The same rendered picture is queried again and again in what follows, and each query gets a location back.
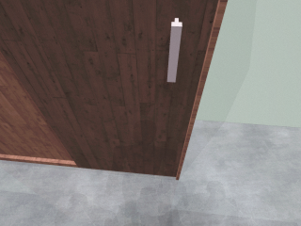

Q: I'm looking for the handle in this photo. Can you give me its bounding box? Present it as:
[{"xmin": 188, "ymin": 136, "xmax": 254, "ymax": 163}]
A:
[{"xmin": 167, "ymin": 18, "xmax": 182, "ymax": 83}]

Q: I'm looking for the wardrobe door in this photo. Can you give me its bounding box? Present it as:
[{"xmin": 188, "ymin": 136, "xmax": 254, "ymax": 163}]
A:
[
  {"xmin": 0, "ymin": 0, "xmax": 219, "ymax": 177},
  {"xmin": 0, "ymin": 51, "xmax": 73, "ymax": 161}
]

